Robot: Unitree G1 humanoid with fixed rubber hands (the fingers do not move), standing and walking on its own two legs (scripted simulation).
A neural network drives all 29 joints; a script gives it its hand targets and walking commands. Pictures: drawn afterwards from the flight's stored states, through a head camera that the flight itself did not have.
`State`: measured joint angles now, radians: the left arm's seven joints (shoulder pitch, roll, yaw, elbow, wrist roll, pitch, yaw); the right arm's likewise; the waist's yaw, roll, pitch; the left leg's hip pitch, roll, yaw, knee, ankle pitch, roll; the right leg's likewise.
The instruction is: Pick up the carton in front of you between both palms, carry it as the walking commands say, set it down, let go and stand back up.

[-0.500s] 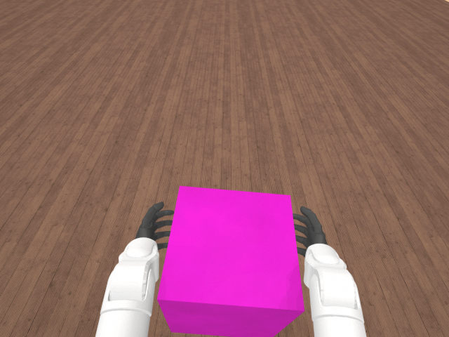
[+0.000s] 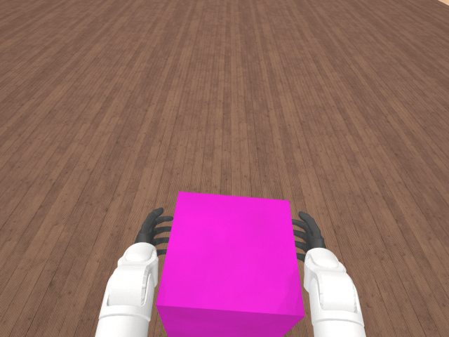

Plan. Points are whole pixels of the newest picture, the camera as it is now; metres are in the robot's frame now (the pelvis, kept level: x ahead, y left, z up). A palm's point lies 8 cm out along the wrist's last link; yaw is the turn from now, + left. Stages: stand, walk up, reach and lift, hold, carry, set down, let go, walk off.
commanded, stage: hold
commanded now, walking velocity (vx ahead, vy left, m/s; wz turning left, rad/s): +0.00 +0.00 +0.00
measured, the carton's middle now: (226, 273) +0.28 +0.00 -0.05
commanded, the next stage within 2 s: set down in 0.82 s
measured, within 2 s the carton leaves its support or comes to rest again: neither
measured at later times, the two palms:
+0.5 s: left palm (141, 266) +0.24 +0.14 +0.04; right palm (323, 275) +0.24 -0.16 +0.05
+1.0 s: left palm (145, 236) +0.30 +0.15 +0.05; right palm (316, 253) +0.27 -0.15 +0.05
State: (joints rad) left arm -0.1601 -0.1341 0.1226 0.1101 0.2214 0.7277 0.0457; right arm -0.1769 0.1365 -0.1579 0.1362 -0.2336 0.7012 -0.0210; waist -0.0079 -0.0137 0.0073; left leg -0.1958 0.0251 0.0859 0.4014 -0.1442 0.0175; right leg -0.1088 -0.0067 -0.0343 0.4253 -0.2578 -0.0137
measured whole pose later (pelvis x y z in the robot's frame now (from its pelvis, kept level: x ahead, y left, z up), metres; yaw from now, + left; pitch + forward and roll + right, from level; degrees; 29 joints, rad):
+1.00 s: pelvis -0.01 +0.03 +0.00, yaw -5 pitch -7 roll +0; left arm -0.31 -0.16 0.26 0.30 0.30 0.73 0.01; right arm -0.33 0.17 -0.30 0.34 -0.32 0.69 0.03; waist 0.00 -0.03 0.00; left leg -0.10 -0.06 0.00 0.40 -0.18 0.04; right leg -0.04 0.00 0.11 0.42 -0.26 0.01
